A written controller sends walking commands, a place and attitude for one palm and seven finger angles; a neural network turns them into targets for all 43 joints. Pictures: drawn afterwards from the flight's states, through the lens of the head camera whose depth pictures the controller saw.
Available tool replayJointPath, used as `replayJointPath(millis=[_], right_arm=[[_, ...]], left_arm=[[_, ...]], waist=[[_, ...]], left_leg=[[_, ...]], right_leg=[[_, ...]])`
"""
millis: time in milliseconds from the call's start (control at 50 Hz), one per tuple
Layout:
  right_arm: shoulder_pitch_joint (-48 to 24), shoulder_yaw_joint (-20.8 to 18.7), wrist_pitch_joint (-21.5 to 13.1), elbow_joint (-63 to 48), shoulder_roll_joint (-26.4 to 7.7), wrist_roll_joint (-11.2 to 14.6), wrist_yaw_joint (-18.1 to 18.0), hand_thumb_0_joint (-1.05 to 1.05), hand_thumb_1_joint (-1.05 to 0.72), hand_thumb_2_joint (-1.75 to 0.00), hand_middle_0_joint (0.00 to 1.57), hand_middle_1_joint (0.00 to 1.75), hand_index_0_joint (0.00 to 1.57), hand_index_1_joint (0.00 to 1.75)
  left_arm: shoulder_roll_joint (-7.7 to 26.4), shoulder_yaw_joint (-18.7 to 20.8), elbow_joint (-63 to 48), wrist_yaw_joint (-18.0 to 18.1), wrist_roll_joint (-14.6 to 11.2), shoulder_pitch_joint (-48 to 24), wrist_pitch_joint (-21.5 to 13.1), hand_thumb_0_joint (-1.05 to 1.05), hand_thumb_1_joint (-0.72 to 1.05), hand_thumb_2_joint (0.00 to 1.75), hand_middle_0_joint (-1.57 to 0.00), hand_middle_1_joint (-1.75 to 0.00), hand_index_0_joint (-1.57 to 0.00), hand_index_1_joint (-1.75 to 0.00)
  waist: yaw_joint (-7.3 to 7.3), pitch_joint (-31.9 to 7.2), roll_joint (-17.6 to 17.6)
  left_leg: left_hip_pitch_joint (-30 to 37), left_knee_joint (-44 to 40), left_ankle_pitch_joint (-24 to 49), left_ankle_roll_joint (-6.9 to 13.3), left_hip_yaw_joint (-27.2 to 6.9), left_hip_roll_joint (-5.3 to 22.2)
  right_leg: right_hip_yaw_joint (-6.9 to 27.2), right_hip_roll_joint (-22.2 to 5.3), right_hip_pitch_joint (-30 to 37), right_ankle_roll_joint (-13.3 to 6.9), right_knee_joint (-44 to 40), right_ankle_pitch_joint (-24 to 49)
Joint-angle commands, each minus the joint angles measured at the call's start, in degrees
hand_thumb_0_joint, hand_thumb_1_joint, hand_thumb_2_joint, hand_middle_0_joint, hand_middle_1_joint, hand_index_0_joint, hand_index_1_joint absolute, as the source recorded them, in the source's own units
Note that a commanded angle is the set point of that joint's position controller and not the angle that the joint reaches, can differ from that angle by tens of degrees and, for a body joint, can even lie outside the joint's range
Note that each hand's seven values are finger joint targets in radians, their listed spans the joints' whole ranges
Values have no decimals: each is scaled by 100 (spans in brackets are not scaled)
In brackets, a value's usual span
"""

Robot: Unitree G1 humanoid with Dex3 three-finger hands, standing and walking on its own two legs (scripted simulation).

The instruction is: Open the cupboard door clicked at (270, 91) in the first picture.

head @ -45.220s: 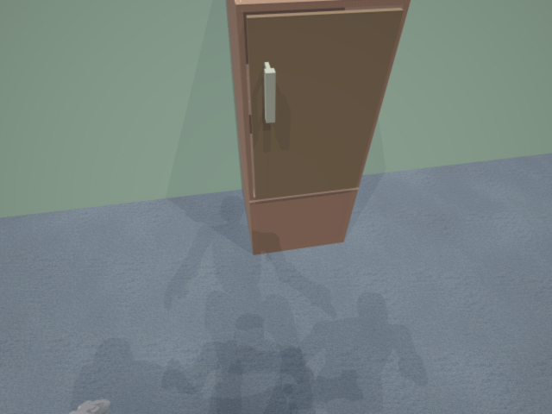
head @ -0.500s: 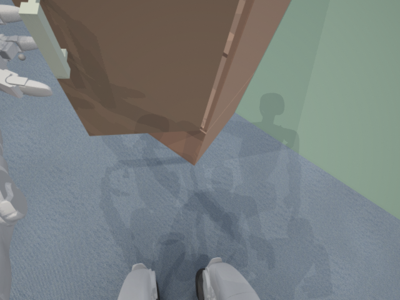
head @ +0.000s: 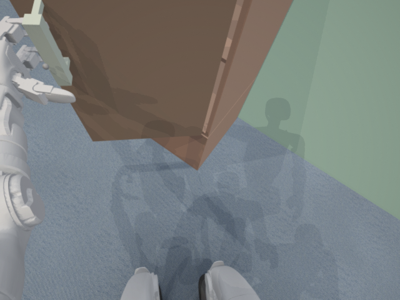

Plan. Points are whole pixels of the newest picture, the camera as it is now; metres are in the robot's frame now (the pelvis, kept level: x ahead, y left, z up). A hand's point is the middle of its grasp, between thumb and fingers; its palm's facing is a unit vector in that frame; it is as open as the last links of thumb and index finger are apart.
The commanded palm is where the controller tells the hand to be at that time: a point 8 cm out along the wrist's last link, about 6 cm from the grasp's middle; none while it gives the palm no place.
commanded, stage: slide the fingers in behind the handle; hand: left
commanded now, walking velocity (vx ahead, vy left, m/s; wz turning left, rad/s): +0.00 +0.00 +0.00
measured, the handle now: (52, 45) +0.58 +0.22 +0.10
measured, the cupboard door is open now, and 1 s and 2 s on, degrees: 42 42 45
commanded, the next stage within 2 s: close the thumb around the handle in 0.82 s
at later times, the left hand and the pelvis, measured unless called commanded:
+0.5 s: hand (64, 66) +0.53 +0.19 +0.10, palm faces +0.01 -1.00 +0.01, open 14.0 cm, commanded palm +0.51 +0.24 +0.09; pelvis +0.00 -0.01 +0.00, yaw +0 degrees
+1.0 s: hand (65, 66) +0.53 +0.19 +0.10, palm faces +0.04 -1.00 -0.02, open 14.0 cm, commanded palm +0.51 +0.23 +0.09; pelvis +0.00 -0.01 +0.00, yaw +1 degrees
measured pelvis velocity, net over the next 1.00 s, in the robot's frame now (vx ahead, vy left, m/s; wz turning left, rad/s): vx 0.00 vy -0.01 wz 0.01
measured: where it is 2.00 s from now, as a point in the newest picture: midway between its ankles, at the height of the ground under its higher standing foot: outside the picture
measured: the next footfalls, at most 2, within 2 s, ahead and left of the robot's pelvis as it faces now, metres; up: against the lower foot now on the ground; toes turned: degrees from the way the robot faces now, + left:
none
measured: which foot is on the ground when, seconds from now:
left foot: down 0.00-1.00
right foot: down 0.00-1.00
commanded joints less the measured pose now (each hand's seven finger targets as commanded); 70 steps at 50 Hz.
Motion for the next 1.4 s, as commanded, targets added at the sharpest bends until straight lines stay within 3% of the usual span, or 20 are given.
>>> replayJointPath(millis=[0,40,120,260,300,340,420,480,520,580,660,900,920,1000,1060,1100,1140,1180,1220,1380], right_arm=[[1207,-426,-24,-136,-1102,-21,-64,0,-90,-90,20,30,20,30],[1190,-405,-1,-139,-1100,0,-60,0,-90,-90,20,30,20,30],[1183,-425,-9,-132,-1081,-7,-55,0,-90,-90,20,30,20,30],[1240,-424,-60,-96,-1086,-35,-38,0,-90,-90,20,30,20,30],[1230,-444,-71,-69,-1059,-41,-18,0,-90,-90,20,30,20,30],[1214,-463,-74,-55,-1039,-35,12,0,-90,-90,20,30,20,30],[1244,-467,-68,-36,-1059,-37,8,0,-90,-90,20,30,20,30],[1218,-447,-61,-78,-1039,-39,19,0,-90,-90,20,30,20,30],[1175,-448,-67,-122,-1015,-35,35,0,-90,-90,20,30,20,30],[1188,-452,-74,-117,-1042,-38,23,0,-90,-90,20,30,20,30],[1174,-458,-99,-101,-1024,-27,14,0,-90,-90,20,30,20,30],[1205,-478,-111,12,-1055,-37,11,0,-90,-90,20,30,20,30],[1205,-469,-112,18,-1043,-37,9,0,-90,-90,20,30,20,30],[1240,-489,-123,17,-1049,-60,29,0,-90,-90,20,30,20,30],[1210,-463,-110,0,-1026,-43,20,0,-90,-90,20,30,20,30],[1207,-459,-90,-23,-1059,-27,6,0,-90,-90,20,30,20,30],[1164,-458,-91,-55,-1029,-19,8,0,-90,-90,20,30,20,30],[1179,-477,-98,-67,-1020,-31,15,0,-90,-90,20,30,20,30],[1184,-467,-87,-48,-1035,-23,11,0,-90,-90,20,30,20,30],[1184,-472,-104,-33,-1043,-25,-5,0,-90,-90,20,30,20,30]], left_arm=[[1519,161,-1447,36,-119,-2428,-438,0,-50,30,-30,-120,-30,-120],[1412,54,-1313,38,-149,-2454,-337,0,-50,30,-30,-120,-30,-120],[1233,-76,-1486,85,-137,-2603,-332,0,-50,30,-30,-120,-30,-120],[1210,-1,-1330,247,-116,-2539,-389,0,-50,30,-30,-120,-30,-120],[1087,-109,-1549,281,-94,-2684,-453,0,-50,30,-30,-120,-30,-120],[752,-308,-1455,278,-111,-2508,-441,0,-50,30,-30,-120,-30,-120],[973,-26,-1325,359,-156,-2386,-399,0,-50,30,-30,-120,-30,-120],[1085,0,-1404,465,-57,-2459,-428,0,-50,30,-30,-120,-30,-120],[841,-186,-1375,502,-33,-2409,-441,0,-50,30,-30,-120,-30,-120],[1079,-4,-1394,503,-39,-2467,-510,0,-50,30,-30,-120,-30,-120],[752,-230,-1354,432,-96,-2547,-524,0,-50,30,-30,-120,-30,-120],[699,-307,-1259,507,-36,-2638,-490,0,-50,30,-30,-120,-30,-120],[576,-452,-1335,509,-39,-2801,-486,0,-44,32,-30,-121,-30,-121],[784,-209,-1492,519,-66,-2666,-537,0,-22,42,-32,-123,-32,-123],[713,-271,-1367,475,-91,-2592,-516,0,-5,49,-33,-125,-33,-125],[1024,-52,-1246,449,-74,-2441,-482,0,6,54,-34,-126,-34,-126],[822,-257,-1397,410,-82,-2565,-482,0,17,59,-35,-127,-35,-127],[823,-185,-1597,411,-116,-2488,-567,0,28,64,-36,-128,-36,-128],[911,-110,-1399,420,-130,-2405,-527,0,40,68,-36,-130,-36,-130],[783,-232,-1353,442,-111,-2599,-498,0,84,88,-40,-134,-40,-134]], waist=[[79,-3143,1126],[-6,-2850,891],[-11,-2855,1064],[-21,-2826,839],[-21,-2982,1097],[-45,-2885,998],[25,-2850,755],[51,-2802,804],[6,-2705,804],[51,-2849,806],[-53,-2702,775],[-67,-2764,846],[-136,-2738,806],[-8,-3083,944],[-57,-2784,764],[27,-2804,723],[-43,-2754,844],[52,-3071,1034],[9,-2827,739],[-68,-2774,806]], left_leg=[[2818,-463,3006,-23,-412,-114],[2536,-509,2805,10,-373,-123],[2642,-534,2713,1,-380,-133],[2474,-532,2602,37,-374,-158],[2714,-519,2755,4,-392,-143],[2779,-524,2759,-13,-406,-134],[2569,-553,2743,9,-373,-145],[2468,-558,2687,15,-358,-163],[2428,-581,2557,19,-328,-178],[2420,-576,2546,19,-330,-179],[2497,-572,2472,27,-349,-172],[2612,-541,2521,-2,-416,-155],[2589,-552,2474,7,-425,-158],[2755,-519,2756,1,-406,-167],[2486,-545,2622,32,-363,-185],[2367,-563,2540,26,-338,-192],[2419,-584,2510,28,-320,-192],[2746,-549,2855,-3,-358,-179],[2502,-548,2699,19,-340,-171],[2510,-547,2578,26,-353,-175]], right_leg=[[147,168,781,-77,-436,2168],[151,171,874,-51,-475,2181],[146,166,772,-59,-509,2065],[172,174,869,-78,-497,2056],[165,164,752,-70,-484,2087],[131,177,653,-73,-510,2027],[142,171,897,-69,-502,2162],[170,157,930,-66,-472,2165],[173,153,893,-59,-507,2088],[201,154,1009,-65,-480,2121],[179,153,817,-75,-509,1988],[159,138,613,-74,-495,1898],[165,138,618,-63,-497,1888],[179,148,805,-75,-477,2127],[183,153,898,-72,-501,2167],[208,148,1032,-65,-512,2168],[210,141,980,-59,-528,2157],[188,152,962,-82,-478,2290],[188,159,987,-59,-499,2249],[200,146,831,-52,-512,2107]])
